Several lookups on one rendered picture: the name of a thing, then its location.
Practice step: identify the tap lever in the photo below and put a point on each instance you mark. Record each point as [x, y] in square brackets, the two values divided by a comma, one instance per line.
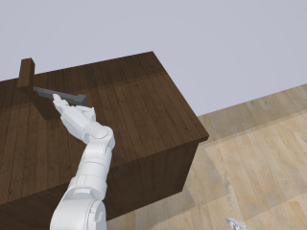
[80, 100]

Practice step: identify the robot left hand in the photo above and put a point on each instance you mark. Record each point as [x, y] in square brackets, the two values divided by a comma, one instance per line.
[75, 118]

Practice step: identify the left robot forearm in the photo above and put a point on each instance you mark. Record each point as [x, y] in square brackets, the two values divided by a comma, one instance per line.
[90, 179]

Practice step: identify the left robot upper arm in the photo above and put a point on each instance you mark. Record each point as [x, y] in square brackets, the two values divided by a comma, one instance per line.
[80, 214]

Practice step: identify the robot right hand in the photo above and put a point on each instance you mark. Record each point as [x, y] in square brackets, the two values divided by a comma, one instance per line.
[235, 224]

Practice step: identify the counter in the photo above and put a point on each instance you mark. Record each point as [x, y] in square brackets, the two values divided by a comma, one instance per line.
[156, 135]

